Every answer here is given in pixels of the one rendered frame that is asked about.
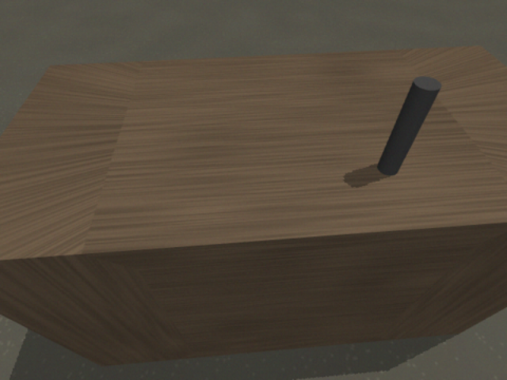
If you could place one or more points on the can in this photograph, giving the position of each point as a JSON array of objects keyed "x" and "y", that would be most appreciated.
[{"x": 416, "y": 107}]

